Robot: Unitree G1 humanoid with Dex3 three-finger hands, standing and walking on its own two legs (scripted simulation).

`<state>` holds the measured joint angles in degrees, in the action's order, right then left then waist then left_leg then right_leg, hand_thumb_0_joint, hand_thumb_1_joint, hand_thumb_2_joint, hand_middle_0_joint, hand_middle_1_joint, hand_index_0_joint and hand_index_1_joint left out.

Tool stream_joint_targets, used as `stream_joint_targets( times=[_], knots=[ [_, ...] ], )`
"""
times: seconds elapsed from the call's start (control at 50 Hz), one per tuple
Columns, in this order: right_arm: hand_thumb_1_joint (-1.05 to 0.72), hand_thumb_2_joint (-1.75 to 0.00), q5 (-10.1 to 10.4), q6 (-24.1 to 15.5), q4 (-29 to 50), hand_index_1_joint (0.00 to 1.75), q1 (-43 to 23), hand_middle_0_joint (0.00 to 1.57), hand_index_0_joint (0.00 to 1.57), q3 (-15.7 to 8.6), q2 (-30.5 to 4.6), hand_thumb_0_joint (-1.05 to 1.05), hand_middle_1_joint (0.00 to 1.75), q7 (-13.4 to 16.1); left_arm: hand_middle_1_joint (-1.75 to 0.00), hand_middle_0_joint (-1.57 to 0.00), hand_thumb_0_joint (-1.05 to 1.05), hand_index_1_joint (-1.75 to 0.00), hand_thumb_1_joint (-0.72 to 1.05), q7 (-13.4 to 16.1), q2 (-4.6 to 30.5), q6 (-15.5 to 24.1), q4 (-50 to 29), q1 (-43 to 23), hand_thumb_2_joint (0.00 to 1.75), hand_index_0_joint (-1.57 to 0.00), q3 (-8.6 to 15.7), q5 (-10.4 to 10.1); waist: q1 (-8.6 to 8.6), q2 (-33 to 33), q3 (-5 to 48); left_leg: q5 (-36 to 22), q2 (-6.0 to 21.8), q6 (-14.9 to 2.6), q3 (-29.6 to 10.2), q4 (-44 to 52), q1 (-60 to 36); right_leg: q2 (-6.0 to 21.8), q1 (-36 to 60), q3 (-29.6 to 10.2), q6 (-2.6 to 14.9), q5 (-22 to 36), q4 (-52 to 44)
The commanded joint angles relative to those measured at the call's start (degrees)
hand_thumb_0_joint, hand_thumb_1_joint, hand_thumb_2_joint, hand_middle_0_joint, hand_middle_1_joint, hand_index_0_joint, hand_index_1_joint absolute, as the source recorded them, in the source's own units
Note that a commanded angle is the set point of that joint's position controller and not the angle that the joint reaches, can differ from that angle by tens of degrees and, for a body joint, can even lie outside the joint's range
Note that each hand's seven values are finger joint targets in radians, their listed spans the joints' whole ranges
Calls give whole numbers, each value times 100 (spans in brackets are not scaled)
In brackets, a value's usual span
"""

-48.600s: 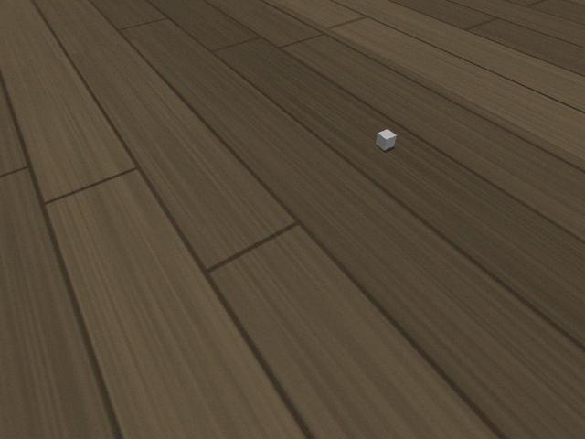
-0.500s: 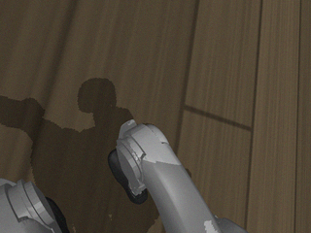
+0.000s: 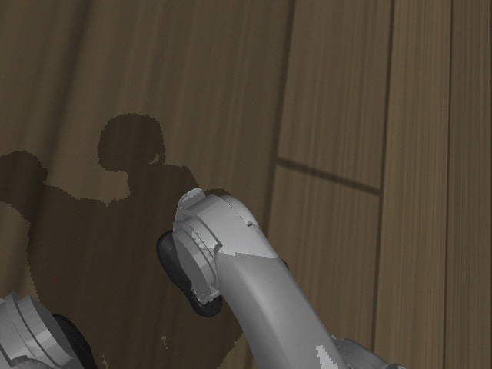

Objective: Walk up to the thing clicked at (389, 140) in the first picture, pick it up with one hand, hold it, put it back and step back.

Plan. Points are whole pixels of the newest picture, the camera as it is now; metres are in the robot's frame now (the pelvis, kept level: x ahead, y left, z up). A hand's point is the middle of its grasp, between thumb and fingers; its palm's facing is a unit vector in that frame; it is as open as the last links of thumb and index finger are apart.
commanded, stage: open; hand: left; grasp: from above
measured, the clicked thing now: out of the picture +0.49 +0.33 -0.30
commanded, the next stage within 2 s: withdraw in 0.92 s
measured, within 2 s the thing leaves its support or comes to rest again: neither
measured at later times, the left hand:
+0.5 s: hand out of the picture +0.48 +0.34 -0.25, palm faces -0.18 -0.39 -0.90, open 13.2 cm
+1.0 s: hand out of the picture +0.48 +0.34 -0.25, palm faces -0.18 -0.39 -0.90, open 14.1 cm
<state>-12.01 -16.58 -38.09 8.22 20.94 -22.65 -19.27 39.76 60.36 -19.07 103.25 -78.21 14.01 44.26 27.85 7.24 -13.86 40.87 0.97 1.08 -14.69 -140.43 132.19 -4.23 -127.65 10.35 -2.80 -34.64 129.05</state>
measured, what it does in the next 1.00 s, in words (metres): stands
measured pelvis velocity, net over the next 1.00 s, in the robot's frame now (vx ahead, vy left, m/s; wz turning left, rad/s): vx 0.00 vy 0.00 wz -0.01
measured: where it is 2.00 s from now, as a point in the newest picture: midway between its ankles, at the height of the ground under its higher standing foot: (146, 330)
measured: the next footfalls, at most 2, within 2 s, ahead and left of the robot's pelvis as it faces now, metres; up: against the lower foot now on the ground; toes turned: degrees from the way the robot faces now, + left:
none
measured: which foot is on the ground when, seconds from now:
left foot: down 0.00-1.00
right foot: down 0.00-1.00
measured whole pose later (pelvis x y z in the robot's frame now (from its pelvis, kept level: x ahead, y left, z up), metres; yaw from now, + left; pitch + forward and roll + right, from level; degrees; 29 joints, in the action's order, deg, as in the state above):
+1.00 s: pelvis +0.00 +0.00 +0.01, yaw +0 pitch +31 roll -15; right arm -12.1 -17.3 -36.6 8.5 21.7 -22.9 -18.4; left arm 38.5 61.7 -18.7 101.3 -78.1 12.5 44.3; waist 27.8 8.0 -14.5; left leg 40.8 1.1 1.0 -15.0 -139.6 131.6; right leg -4.2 -126.7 10.7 -2.8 -34.5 127.9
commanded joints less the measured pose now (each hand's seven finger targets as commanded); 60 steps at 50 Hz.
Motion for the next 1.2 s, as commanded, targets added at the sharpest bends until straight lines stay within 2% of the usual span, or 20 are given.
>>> stream_joint_targets(
  times=[0.0,0.04,0.14,0.24,0.3,0.32,0.34,0.4,0.46,0.5,0.6,0.74,0.86,0.88,0.94,1.02,1.04,1.06,1.12,1.18],
  knots=[
    [-89,-90,-16,28,-286,30,1441,20,20,-422,-1908,0,30,45,-69,-50,0,-70,-2,218,1168,75,-720,-1473,69,-50,-273,137,385,-3272,3932,-1340,259,-130,470,1388,-2559,-156,2841,518,355,1359,-1094],
    [-89,-90,-14,34,-269,30,1448,20,20,-420,-1930,0,30,52,-71,-44,0,-71,-14,234,1202,72,-705,-1448,70,-44,-253,141,375,-3313,3918,-1331,269,-107,443,1451,-2607,-160,2833,549,373,1326,-1075],
    [-89,-90,-35,15,-300,30,1425,20,20,-414,-1879,0,30,93,-78,-36,0,-80,-28,187,1122,71,-715,-1442,84,-34,-329,120,436,-3287,3834,-1276,266,-108,436,1448,-2607,-170,2766,545,362,1306,-1108],
    [-89,-90,-16,24,-226,30,1482,20,20,-394,-1916,0,30,79,-83,-31,0,-85,-34,162,1063,55,-711,-1446,90,-29,-348,111,454,-3314,3816,-1465,289,-92,397,1471,-2709,-162,2795,562,357,1464,-1101],
    [-89,-90,-7,9,-260,30,1414,20,20,-398,-1876,0,30,100,-88,-25,0,-90,-40,141,1076,52,-691,-1463,94,-23,-376,133,428,-3307,3730,-1271,283,-82,359,1520,-2663,-157,2620,590,372,1291,-1108],
    [-89,-90,-20,5,-237,30,1455,20,20,-430,-1914,0,30,103,-88,-23,0,-90,-43,104,1077,49,-830,-1478,93,-20,-404,142,469,-3415,3693,-1233,257,-82,388,1540,-2716,-150,2650,569,376,1260,-1112],
    [-89,-90,-8,4,-257,30,1457,20,20,-407,-1894,0,30,98,-90,-21,0,-92,-45,124,1055,55,-750,-1480,96,-18,-379,135,424,-3399,3705,-1297,295,-69,358,1558,-2766,-153,2616,593,382,1291,-1119],
    [-89,-90,21,7,-200,30,1460,20,20,-390,-1898,0,30,85,-92,-18,0,-95,-49,99,960,42,-885,-1464,98,-15,-451,150,456,-3406,3710,-1478,289,-64,316,1533,-2913,-133,2547,599,383,1431,-1083],
    [-89,-90,19,17,-210,30,1506,20,20,-428,-1934,0,30,74,-95,-14,0,-98,-53,97,1002,35,-879,-1449,101,-12,-419,175,450,-3441,3730,-1509,295,-53,310,1556,-2936,-134,2545,599,390,1441,-1065],
    [-89,-90,-7,12,-199,30,1527,20,20,-428,-1942,0,30,84,-97,-11,0,-100,-56,61,977,17,-921,-1418,103,-9,-448,98,495,-3354,3765,-1524,282,-68,366,1529,-2893,-157,2695,576,367,1482,-1102],
    [-89,-90,11,-8,-193,30,1544,20,20,-452,-1950,0,30,78,-98,-9,0,-101,-58,94,1072,-8,-977,-1399,106,-6,-386,122,414,-3479,3805,-1632,285,-57,396,1519,-2971,-154,2708,546,383,1544,-1106],
    [-89,-90,11,-39,-172,30,1555,20,20,-382,-1922,0,30,53,-100,-10,0,-103,-56,119,1168,25,-928,-1395,107,-7,-334,108,381,-3319,3845,-1596,277,-102,443,1454,-2679,-155,2898,518,355,1554,-1155],
    [-88,-89,-17,-33,-147,30,1548,20,20,-389,-1930,0,30,62,-98,-9,0,-100,-55,129,1128,35,-874,-1378,102,-7,-337,101,443,-3386,3887,-1600,302,-71,397,1497,-2844,-168,2883,541,372,1538,-1098],
    [-88,-89,-10,-45,-167,30,1500,20,20,-386,-1942,0,30,79,-99,-9,0,-101,-54,143,1196,46,-807,-1397,103,-7,-322,89,401,-3346,3805,-1453,301,-88,407,1507,-2698,-172,2846,534,362,1430,-1158],
    [-88,-89,-26,-52,-154,30,1462,20,20,-402,-1965,0,30,103,-99,-9,0,-101,-55,103,1178,79,-852,-1353,104,-7,-372,78,425,-3293,3800,-1295,289,-109,447,1483,-2659,-181,2879,513,353,1311,-1199],
    [-90,-90,-31,-84,-198,30,1497,20,20,-334,-1907,0,30,103,-102,-7,0,-100,-50,89,1162,96,-781,-1361,97,-9,-384,93,424,-3160,3868,-1352,285,-135,451,1417,-2523,-176,2952,506,322,1372,-1228],
    [-90,-90,-33,-91,-207,30,1525,20,20,-388,-1937,0,30,120,-102,-7,0,-101,-50,52,1161,107,-878,-1348,97,-9,-396,84,460,-3211,3847,-1327,269,-114,452,1482,-2619,-164,2957,507,335,1338,-1206],
    [-90,-90,-17,-91,-214,30,1501,20,20,-412,-1935,0,30,126,-102,-7,0,-100,-50,19,1158,115,-947,-1376,97,-8,-413,77,419,-3289,3838,-1324,286,-113,455,1483,-2652,-172,2921,498,340,1327,-1207],
    [-90,-90,32,-115,-225,30,1523,20,20,-459,-1939,0,30,135,-101,-7,0,-100,-51,-71,1192,111,-1284,-1493,97,-8,-458,221,362,-3559,4070,-1515,295,-86,443,1505,-2927,-164,2940,493,363,1469,-1164],
    [-90,-90,123,-78,-225,30,1618,20,20,-597,-1863,0,30,143,-101,-7,0,-100,-54,-227,1210,55,-1905,-1623,98,-7,-434,454,189,-3914,4497,-1722,320,-31,430,1589,-3338,-169,2797,485,416,1556,-1100]
  ],
)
